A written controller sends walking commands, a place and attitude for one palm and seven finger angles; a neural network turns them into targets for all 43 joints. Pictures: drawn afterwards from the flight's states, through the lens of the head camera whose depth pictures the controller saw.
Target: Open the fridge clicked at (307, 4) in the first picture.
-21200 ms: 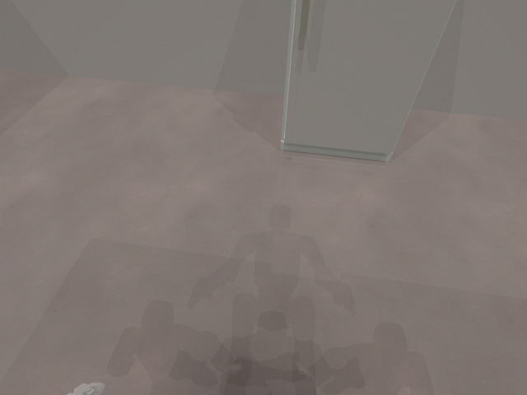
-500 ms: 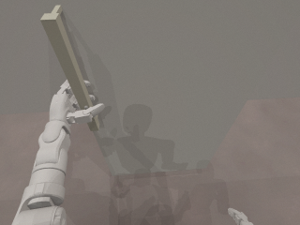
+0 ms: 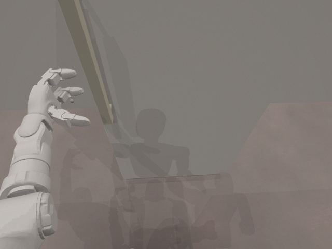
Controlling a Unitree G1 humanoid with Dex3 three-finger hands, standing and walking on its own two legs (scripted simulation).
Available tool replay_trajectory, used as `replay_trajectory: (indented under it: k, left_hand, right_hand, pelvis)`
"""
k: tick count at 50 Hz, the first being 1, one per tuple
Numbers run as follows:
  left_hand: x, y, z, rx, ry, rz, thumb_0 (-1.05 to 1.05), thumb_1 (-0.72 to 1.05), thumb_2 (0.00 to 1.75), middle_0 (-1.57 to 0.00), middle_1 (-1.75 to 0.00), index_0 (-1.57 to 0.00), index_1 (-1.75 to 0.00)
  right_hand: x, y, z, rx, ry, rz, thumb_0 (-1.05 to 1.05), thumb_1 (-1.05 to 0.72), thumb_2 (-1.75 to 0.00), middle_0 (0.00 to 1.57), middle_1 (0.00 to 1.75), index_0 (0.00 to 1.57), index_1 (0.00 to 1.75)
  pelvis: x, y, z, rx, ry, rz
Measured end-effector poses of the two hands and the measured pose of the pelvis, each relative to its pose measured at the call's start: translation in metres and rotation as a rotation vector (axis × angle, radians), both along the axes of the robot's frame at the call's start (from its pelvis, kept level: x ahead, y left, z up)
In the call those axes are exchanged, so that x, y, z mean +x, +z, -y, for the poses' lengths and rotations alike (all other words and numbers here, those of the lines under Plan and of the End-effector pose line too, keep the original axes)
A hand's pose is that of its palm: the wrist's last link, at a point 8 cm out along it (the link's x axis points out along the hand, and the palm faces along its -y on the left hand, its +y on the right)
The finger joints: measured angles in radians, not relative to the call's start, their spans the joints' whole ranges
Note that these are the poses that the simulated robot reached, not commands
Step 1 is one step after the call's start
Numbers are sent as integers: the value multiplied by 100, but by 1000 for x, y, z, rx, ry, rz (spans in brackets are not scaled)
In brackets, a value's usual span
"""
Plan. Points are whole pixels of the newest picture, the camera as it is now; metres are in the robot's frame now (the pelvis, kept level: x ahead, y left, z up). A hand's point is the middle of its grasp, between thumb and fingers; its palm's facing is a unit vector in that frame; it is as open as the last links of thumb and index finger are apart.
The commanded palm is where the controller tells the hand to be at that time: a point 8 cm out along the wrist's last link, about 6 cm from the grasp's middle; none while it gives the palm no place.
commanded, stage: move the hooked fingers beside the handle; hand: left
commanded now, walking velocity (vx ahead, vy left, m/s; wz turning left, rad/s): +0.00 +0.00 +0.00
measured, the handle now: (94, 68) +0.52 +0.19 +0.15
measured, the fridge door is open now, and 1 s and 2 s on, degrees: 0 0 0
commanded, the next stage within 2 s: feel for the door with the fingertips in 1.48 s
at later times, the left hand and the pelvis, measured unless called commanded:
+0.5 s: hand (69, 92) +0.46 +0.25 +0.11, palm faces +0.07 -1.00 +0.01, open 14.0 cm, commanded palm +0.43 +0.30 +0.12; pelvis -0.01 +0.02 -0.01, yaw -2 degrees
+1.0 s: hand (62, 97) +0.44 +0.26 +0.12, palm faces +0.07 -1.00 +0.01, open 14.0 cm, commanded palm +0.42 +0.30 +0.12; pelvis +0.02 +0.01 +0.00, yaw +0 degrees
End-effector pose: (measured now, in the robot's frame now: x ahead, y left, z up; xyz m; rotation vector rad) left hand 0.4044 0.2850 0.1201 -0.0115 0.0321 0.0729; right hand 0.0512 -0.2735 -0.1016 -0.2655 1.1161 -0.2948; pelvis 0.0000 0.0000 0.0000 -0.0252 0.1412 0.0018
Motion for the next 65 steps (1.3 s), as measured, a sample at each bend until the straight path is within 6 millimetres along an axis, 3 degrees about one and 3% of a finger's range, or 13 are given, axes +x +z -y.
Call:
replay_trajectory:
  k: [12,23,29,42,49,57,65]
  left_hand:
    - [24,-4,1,-6,-15,4,-2,-50,30,-30,-120,-30,-120]
    - [34,-7,-17,4,-6,16,-2,-50,30,-30,-120,-30,-120]
    - [35,-6,-20,4,-14,24,-2,-50,30,-30,-120,-29,-120]
    - [21,-4,-28,-2,2,34,-2,-50,30,-30,-120,-29,-120]
    - [13,-5,-28,-3,2,8,-2,-50,30,-30,-120,-29,-120]
    - [16,-1,-12,-19,-14,5,-2,-50,30,-30,-120,-30,-120]
    - [16,3,-14,6,7,31,-2,-50,30,-30,-120,-30,-120]
  right_hand:
    - [-39,-2,-12,-12,-28,-4,1,-90,-90,21,30,21,30]
    - [-59,-6,-27,12,-59,-83,1,-90,-89,21,30,21,30]
    - [-46,-4,-27,14,-56,-80,1,-90,-89,21,30,21,30]
    - [24,4,-21,19,8,56,1,-90,-90,21,30,21,30]
    - [50,6,-19,15,57,93,1,-90,-90,21,30,21,30]
    - [51,3,-18,26,70,98,1,-90,-90,21,30,21,30]
    - [22,-1,-11,29,24,53,1,-90,-90,21,30,21,30]
  pelvis:
    - [-20,-9,-10,-8,-16,-45]
    - [-11,-10,-17,-13,-31,-75]
    - [0,-8,-18,-15,-30,-75]
    - [17,-4,-13,-12,-25,-56]
    - [17,-4,-8,-12,-7,-48]
    - [13,-4,-4,-7,1,-38]
    - [9,-4,-1,-4,-13,-39]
